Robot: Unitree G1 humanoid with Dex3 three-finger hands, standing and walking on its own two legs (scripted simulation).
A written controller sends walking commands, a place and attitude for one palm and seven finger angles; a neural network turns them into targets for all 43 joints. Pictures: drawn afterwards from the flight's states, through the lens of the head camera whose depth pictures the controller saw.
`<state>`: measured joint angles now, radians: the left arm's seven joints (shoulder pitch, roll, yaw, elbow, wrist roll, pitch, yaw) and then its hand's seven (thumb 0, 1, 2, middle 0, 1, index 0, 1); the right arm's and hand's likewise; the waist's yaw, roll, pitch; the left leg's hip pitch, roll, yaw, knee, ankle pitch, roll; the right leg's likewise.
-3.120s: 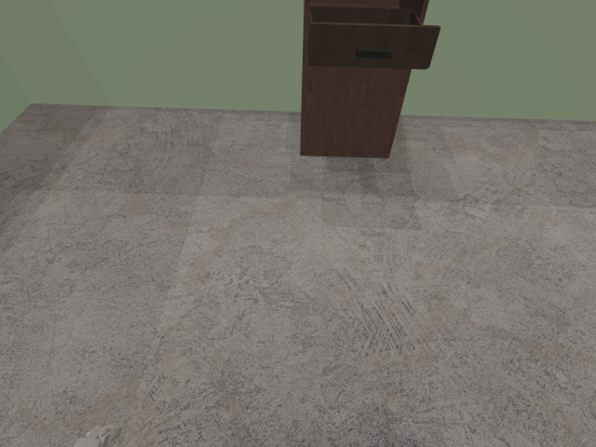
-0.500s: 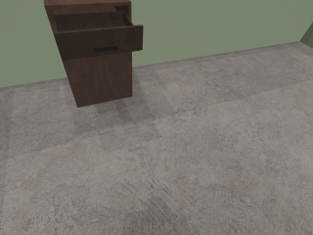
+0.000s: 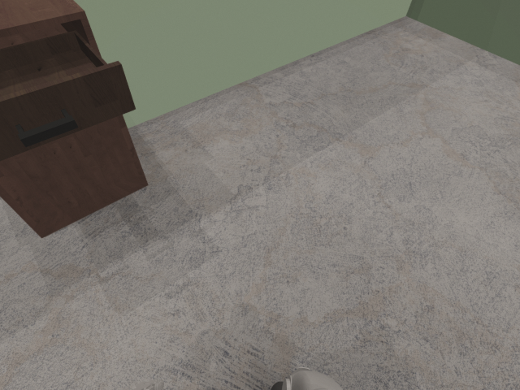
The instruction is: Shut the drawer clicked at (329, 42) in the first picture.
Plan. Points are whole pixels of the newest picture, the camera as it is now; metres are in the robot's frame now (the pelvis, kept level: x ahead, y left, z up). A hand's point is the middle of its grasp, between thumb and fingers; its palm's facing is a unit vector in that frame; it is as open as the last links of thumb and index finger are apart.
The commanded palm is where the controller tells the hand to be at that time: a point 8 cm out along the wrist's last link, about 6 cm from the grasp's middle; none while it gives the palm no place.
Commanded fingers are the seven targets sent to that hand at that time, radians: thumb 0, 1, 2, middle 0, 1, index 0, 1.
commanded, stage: walk to a spot facing it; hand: left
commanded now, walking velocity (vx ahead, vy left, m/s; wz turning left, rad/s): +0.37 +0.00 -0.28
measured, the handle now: (46, 125) +0.69 +0.50 -0.04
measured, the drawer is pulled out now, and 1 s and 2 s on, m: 0.30 0.30 0.30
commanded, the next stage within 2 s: turn to face it in 0.46 s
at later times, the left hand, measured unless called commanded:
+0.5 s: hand (158, 379) +0.17 +0.17 -0.17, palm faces +0.04 -0.98 -0.17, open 7.3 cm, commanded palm none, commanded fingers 0.00 0.90 0.90 -0.20 -0.30 -0.20 -0.30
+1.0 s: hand (176, 231) +0.46 +0.17 -0.14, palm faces +0.10 -0.96 -0.26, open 7.3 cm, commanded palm none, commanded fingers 0.00 0.90 0.90 -0.20 -0.30 -0.20 -0.30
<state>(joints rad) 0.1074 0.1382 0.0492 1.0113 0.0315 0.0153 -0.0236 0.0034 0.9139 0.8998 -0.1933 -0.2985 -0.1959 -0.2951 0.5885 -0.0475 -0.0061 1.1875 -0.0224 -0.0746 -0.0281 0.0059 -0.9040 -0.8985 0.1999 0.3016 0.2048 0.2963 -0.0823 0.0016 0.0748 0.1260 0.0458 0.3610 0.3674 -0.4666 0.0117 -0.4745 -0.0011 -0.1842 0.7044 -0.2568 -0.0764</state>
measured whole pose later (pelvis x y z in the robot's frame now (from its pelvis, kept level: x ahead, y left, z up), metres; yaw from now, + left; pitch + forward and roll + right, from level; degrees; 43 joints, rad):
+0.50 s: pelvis +0.24 +0.01 +0.00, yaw -4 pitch -1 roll -1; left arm 0.43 0.14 0.04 1.12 0.02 -0.07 0.02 0.00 0.92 0.90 -0.20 -0.30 -0.20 -0.30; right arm 0.10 -0.20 -0.05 0.98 -0.02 -0.04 0.02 0.01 -0.92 -0.90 0.19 0.30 0.20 0.30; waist 0.05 0.00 0.06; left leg -0.49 0.09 0.14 0.65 -0.17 0.00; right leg 0.05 0.04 -0.10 0.40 -0.44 -0.04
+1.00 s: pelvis +0.35 -0.02 +0.01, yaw +4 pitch +1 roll +1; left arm 0.14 0.17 0.07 0.93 0.01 0.01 0.02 0.00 0.92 0.90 -0.20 -0.30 -0.20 -0.30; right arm 0.31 -0.17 -0.07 1.02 -0.02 0.02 0.00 0.00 -0.91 -0.90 0.20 0.30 0.21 0.30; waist -0.05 0.02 0.04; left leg -0.31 -0.02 0.02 0.53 -0.23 0.01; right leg -0.31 -0.04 -0.06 0.59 -0.28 0.07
